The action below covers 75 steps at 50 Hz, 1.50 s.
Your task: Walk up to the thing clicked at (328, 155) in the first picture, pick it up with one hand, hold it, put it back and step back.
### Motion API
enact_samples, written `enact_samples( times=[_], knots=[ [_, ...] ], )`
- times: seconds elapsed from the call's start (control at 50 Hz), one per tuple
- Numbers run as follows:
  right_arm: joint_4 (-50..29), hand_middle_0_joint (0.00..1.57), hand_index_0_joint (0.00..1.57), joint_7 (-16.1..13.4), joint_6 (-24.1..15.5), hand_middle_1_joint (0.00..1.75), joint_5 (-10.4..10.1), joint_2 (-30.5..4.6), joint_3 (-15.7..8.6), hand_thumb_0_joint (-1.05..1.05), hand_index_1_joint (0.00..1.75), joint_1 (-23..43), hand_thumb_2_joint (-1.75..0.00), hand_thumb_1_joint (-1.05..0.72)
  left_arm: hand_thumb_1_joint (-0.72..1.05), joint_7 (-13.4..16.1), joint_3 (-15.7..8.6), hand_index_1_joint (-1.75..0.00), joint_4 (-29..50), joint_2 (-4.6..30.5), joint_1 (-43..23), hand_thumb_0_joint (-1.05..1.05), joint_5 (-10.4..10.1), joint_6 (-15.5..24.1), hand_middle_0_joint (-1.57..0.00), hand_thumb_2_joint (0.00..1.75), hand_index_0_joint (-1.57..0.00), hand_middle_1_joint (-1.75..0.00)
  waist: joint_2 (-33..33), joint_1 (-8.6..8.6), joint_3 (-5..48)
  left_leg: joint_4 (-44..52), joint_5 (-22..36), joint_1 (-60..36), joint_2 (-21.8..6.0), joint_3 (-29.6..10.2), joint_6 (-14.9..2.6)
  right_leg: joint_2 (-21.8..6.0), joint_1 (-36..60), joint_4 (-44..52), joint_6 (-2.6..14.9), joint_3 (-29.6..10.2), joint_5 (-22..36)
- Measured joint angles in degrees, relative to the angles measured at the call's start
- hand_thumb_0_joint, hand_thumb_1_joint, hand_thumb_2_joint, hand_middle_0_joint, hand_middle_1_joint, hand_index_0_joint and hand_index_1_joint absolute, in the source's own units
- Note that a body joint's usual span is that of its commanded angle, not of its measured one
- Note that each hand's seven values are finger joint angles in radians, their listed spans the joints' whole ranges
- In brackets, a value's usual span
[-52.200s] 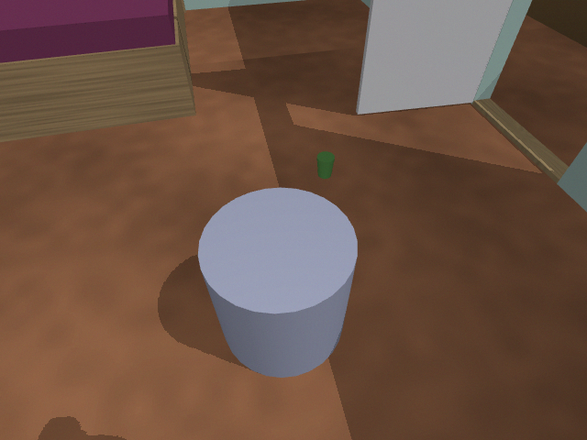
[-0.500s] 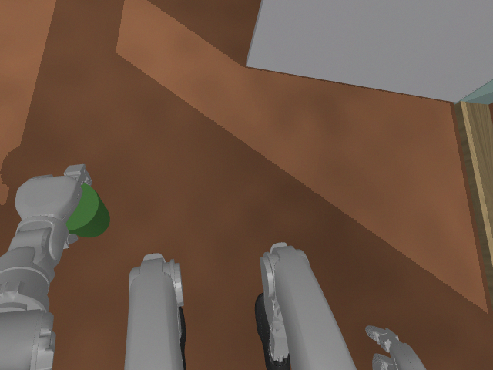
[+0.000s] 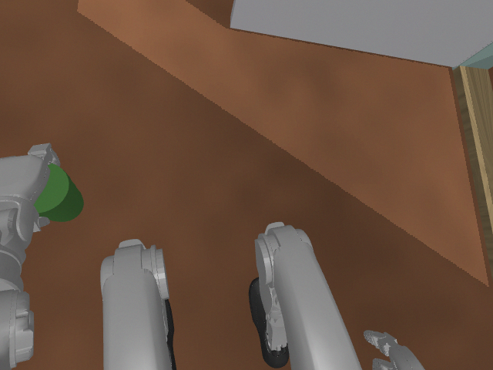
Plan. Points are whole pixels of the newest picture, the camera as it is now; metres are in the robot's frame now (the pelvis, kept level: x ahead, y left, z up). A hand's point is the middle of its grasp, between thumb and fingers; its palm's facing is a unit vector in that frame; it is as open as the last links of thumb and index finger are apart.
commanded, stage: crouch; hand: left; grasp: from above
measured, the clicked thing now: (53, 196) +0.42 +0.30 -0.24
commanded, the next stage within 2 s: lower in 0.18 s
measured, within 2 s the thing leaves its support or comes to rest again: rests again in 0.82 s
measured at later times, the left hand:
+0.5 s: hand (43, 199) +0.41 +0.32 -0.23, palm faces -0.49 -0.09 -0.87, open 11.5 cm
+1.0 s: hand (55, 202) +0.41 +0.31 -0.28, palm faces -0.46 -0.11 -0.88, open 11.4 cm
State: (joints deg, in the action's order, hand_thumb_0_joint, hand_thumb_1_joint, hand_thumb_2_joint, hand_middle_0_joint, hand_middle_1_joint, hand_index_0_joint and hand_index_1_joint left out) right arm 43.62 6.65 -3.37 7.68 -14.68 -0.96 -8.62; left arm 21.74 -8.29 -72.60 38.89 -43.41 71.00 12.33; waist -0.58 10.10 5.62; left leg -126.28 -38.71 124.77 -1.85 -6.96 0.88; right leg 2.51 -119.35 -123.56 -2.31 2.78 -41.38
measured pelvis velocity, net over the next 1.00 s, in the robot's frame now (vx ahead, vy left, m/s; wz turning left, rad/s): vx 0.00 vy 0.00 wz -0.05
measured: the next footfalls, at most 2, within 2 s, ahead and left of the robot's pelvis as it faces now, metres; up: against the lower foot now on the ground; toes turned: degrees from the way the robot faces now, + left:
none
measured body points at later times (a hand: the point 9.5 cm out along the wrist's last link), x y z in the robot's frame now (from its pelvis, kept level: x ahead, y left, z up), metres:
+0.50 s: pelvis +0.00 +0.00 -0.04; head +0.24 +0.06 +0.33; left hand +0.43 +0.32 -0.18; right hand +0.06 -0.28 -0.15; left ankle +0.08 +0.13 -0.36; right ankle +0.08 -0.13 -0.36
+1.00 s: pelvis +0.00 +0.00 -0.08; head +0.25 +0.07 +0.29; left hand +0.43 +0.32 -0.23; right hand +0.07 -0.28 -0.18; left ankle +0.08 +0.13 -0.36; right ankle +0.08 -0.13 -0.36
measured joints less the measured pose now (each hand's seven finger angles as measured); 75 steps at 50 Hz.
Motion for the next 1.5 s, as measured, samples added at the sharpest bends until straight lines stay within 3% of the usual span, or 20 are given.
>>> enact_samples(
  times=[0.28, 0.48, 0.68, 0.9, 1.16, 1.28, 1.5],
  knots=[
    [1.0, 0.21, 0.20, 0.0, 0.1, 0.30, 0.9, -0.3, 0.9, 0.00, 0.30, 0.6, -0.90, -0.91, -0.21, 1.3, -1.5, -0.97, -3.7, 2.2, -2.3, -0.05, 1.6, 1.7, -0.59, 0.95, -0.35, -1.06, -0.6, 0.74, -1.2, -4.8, 0.5, 4.1, 0.1, -0.6, 0.34, 0.4, -4.3, -4.9, 0.03, 0.2, 0.5],
    [1.0, 0.21, 0.20, 0.3, -0.2, 0.30, 1.3, -0.8, 2.5, 0.00, 0.30, 1.9, -0.90, -0.91, -0.22, 1.3, -0.9, -0.97, -7.6, 4.0, -4.9, -0.05, 1.7, 2.2, -0.60, 0.95, -0.35, -1.05, -1.2, 1.23, -2.6, -7.3, 0.3, 5.8, 0.2, -1.4, 0.56, 0.5, -5.7, -7.1, 0.04, 0.8, 0.3],
    [1.4, 0.21, 0.20, 0.8, 0.2, 0.30, 2.5, -0.9, 3.0, 0.00, 0.30, 3.0, -0.90, -0.91, -0.22, 3.7, -3.3, -0.97, -7.6, 5.6, -3.6, -0.05, 3.0, 4.3, -0.60, 0.95, -0.35, -1.05, -2.6, 1.86, -4.5, -11.3, -0.1, 8.2, 0.3, -2.5, 0.77, 1.0, -7.8, -10.6, -0.13, 1.4, 0.2],
    [1.4, 0.21, 0.20, 1.1, -0.5, 0.30, 3.3, -0.6, 4.0, 0.00, 0.30, 4.4, -0.90, -0.90, -0.22, 5.9, -3.4, -0.97, -9.7, 6.1, -3.9, -0.05, 2.8, 2.8, -0.60, 0.96, -0.35, -1.06, -3.3, 2.48, -5.6, -14.3, -0.5, 10.0, 0.4, -3.1, 0.76, 1.3, -9.5, -13.1, -0.42, 1.8, 0.0],
    [1.1, 0.21, 0.20, 1.9, -1.6, 0.30, 3.7, -1.2, 6.8, 0.00, 0.30, 5.0, -0.89, -0.89, -0.26, 7.9, -2.5, -1.00, -17.3, 9.0, -7.3, -0.05, 3.4, 5.2, -0.62, 0.98, -0.38, -1.10, -3.2, 2.67, -6.7, -16.8, -0.6, 10.4, 0.2, -4.3, 0.93, 2.0, -10.0, -15.0, -0.61, 2.6, 0.5],
    [1.2, 0.21, 0.20, 2.2, -2.3, 0.30, 4.2, -1.5, 7.5, 0.00, 0.30, 4.4, -0.89, -0.89, -0.29, 8.7, -3.2, -1.07, -18.9, 10.5, -7.6, -0.04, 4.1, 5.7, -0.50, 1.02, -0.35, -1.15, -3.6, 3.04, -7.4, -17.7, -0.2, 10.4, 0.3, -4.9, 1.13, 2.2, -10.1, -15.6, -0.62, 3.0, 1.2],
    [2.0, 0.21, 0.20, 2.8, -3.3, 0.30, 4.4, -1.7, 7.5, 0.00, 0.30, 2.9, -0.89, -0.89, -0.45, 9.0, -3.1, -1.18, -17.2, 11.0, -6.8, -0.02, 3.1, 4.1, -0.20, 1.14, -0.19, -1.20, -4.0, 3.68, -7.5, -18.2, 0.0, 10.9, 0.5, -5.5, 1.10, 2.2, -10.2, -15.6, -0.61, 3.6, 1.4]
  ],
)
